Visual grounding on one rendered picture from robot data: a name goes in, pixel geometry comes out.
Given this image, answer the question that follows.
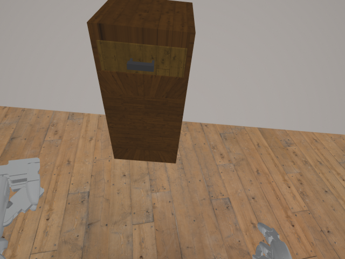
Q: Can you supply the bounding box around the left robot hand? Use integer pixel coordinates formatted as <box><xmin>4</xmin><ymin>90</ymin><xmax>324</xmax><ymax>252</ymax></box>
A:
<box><xmin>0</xmin><ymin>158</ymin><xmax>44</xmax><ymax>238</ymax></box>

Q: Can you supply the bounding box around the handle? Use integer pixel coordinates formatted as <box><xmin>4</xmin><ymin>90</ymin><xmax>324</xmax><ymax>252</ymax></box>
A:
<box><xmin>127</xmin><ymin>58</ymin><xmax>155</xmax><ymax>72</ymax></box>

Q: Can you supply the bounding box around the drawer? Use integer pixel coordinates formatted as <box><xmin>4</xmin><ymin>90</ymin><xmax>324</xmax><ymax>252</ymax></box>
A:
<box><xmin>96</xmin><ymin>40</ymin><xmax>187</xmax><ymax>78</ymax></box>

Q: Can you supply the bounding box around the cabinet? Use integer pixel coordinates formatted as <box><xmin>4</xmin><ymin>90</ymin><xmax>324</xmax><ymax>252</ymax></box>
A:
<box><xmin>87</xmin><ymin>0</ymin><xmax>196</xmax><ymax>163</ymax></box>

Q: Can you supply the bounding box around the right robot hand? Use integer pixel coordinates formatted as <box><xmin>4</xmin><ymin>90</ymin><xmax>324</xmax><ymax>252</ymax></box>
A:
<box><xmin>252</xmin><ymin>222</ymin><xmax>292</xmax><ymax>259</ymax></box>

